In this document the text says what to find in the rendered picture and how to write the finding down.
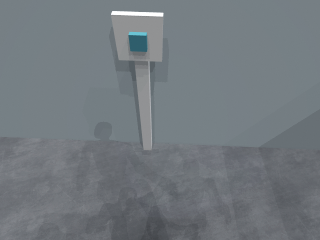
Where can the panel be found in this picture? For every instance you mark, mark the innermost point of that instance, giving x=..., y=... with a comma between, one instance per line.
x=151, y=23

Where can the button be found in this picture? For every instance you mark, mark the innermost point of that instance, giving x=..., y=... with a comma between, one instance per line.
x=138, y=41

